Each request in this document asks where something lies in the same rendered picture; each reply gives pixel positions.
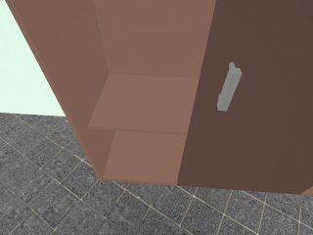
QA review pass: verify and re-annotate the handle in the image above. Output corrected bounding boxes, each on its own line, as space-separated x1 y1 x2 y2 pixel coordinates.
217 62 242 112

